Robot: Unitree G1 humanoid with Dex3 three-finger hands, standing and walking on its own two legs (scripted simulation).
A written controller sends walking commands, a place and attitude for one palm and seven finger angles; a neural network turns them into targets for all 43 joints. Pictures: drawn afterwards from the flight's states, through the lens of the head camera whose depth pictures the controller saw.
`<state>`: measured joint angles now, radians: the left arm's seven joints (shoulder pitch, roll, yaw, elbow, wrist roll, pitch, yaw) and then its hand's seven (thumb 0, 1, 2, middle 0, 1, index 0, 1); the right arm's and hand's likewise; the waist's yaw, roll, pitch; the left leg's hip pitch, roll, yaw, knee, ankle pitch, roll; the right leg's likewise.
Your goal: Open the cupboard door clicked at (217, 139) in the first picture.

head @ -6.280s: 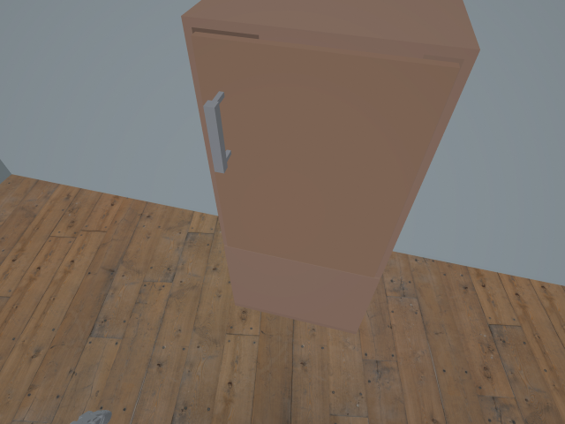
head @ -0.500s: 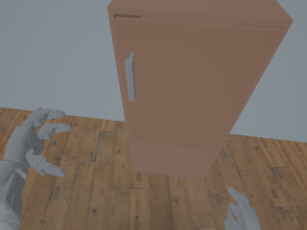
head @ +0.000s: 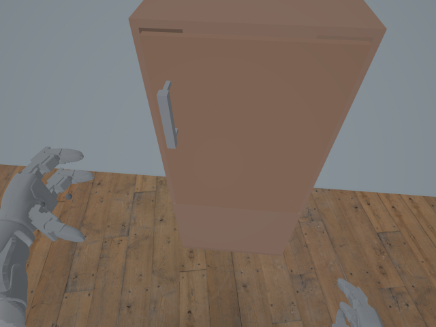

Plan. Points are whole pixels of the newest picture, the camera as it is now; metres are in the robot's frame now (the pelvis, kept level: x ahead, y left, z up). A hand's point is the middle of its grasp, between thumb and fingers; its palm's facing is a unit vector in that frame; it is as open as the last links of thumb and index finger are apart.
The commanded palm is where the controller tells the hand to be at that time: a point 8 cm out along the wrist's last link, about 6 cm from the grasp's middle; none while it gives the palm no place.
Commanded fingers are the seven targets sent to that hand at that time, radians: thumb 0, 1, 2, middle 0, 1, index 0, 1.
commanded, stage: raise the hand with hooked fingers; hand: left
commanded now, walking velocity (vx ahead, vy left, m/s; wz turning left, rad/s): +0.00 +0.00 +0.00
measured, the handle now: (170, 116) +0.53 +0.15 +0.09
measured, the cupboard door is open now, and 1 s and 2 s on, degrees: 0 0 0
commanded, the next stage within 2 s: move the hooked fingers beside the handle in 0.16 s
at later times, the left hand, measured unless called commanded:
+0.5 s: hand (81, 187) +0.31 +0.26 +0.11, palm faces +0.00 -1.00 -0.01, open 14.0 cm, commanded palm +0.29 +0.30 +0.11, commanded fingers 0.00 -0.50 0.30 -0.30 -1.20 -0.30 -1.20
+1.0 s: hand (108, 157) +0.38 +0.24 +0.11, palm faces -0.03 -1.00 -0.01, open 13.9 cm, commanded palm +0.36 +0.29 +0.11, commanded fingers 0.00 -0.50 0.30 -0.30 -1.20 -0.30 -1.20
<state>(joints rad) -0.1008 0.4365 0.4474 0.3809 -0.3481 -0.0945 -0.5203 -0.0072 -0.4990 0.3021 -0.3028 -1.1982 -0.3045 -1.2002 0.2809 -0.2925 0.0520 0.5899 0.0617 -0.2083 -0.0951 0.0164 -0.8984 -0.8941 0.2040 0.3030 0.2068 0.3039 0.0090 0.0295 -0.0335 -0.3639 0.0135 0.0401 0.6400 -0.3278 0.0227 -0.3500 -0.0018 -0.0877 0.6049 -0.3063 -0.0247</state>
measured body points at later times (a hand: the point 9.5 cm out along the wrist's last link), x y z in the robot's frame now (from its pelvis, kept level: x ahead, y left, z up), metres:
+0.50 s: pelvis -0.01 -0.01 +0.00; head +0.01 -0.02 +0.45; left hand +0.30 +0.31 +0.11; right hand +0.15 -0.25 -0.08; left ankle +0.00 +0.10 -0.73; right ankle +0.00 -0.10 -0.73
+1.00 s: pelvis +0.00 +0.00 +0.00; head +0.04 -0.01 +0.45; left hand +0.38 +0.29 +0.11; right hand +0.10 -0.26 -0.11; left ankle +0.00 +0.10 -0.73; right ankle +0.00 -0.10 -0.73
